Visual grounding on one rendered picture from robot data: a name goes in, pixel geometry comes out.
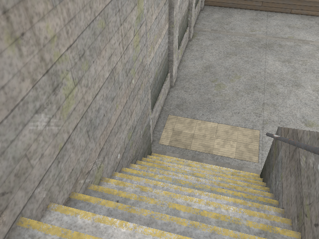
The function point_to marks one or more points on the stairs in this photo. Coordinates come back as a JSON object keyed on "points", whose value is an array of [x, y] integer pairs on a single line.
{"points": [[165, 197]]}

